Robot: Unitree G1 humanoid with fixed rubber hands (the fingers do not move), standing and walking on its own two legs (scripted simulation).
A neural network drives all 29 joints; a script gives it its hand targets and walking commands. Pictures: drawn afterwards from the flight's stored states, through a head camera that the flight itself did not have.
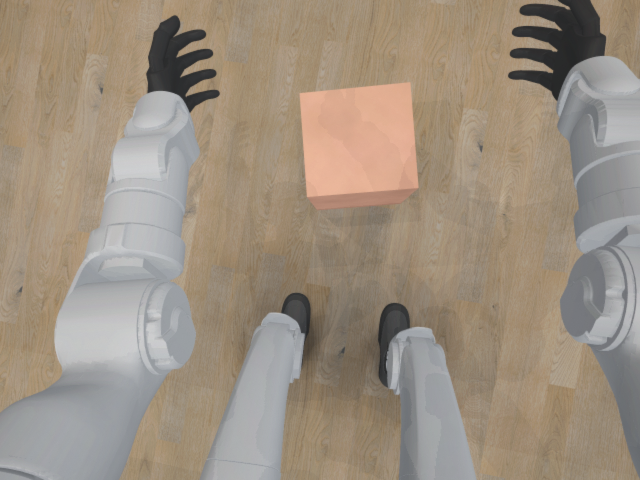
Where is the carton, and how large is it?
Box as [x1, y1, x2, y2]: [300, 82, 418, 209]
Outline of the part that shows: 409,82 300,93 307,197 316,209 400,203 418,187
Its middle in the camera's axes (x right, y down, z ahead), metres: +0.08 -0.19 +0.85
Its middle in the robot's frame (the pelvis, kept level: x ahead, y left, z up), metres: +0.56 +0.02 -0.54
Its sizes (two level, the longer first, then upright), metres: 0.210 0.200 0.250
